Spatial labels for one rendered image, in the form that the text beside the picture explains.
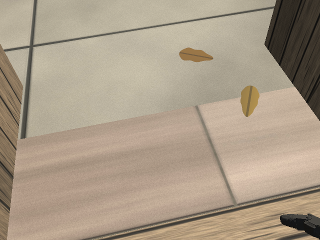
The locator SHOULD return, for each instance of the robot right hand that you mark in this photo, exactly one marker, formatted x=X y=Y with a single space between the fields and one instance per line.
x=308 y=223

